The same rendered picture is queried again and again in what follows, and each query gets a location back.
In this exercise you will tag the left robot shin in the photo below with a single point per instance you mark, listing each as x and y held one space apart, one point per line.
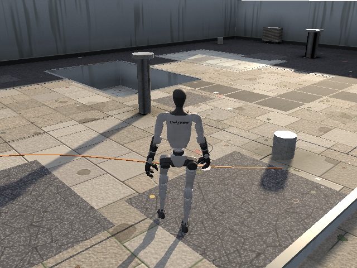
162 193

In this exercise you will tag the robot right forearm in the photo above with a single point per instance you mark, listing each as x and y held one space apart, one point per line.
204 149

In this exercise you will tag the right robot hand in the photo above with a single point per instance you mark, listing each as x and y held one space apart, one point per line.
203 160

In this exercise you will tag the right robot foot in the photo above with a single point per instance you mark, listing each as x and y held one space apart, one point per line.
185 228

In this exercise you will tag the robot left forearm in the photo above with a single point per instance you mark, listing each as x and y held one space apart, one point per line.
152 151

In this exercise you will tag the left robot hand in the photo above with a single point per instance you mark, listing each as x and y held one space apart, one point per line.
149 170

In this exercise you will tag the robot left upper arm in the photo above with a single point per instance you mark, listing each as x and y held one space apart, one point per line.
159 127

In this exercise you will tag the robot right upper arm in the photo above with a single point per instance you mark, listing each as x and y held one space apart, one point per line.
199 127

